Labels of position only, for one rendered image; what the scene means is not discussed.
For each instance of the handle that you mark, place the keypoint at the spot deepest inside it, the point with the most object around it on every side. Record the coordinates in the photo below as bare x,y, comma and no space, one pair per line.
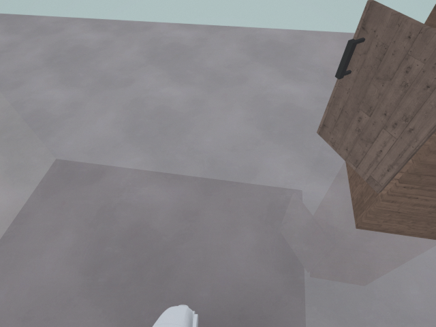
347,55

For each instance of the cupboard door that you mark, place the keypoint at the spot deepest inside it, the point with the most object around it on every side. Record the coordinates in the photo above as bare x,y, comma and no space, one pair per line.
383,112

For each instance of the robot left thigh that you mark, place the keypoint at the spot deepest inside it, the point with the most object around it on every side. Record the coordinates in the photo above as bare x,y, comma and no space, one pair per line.
178,316

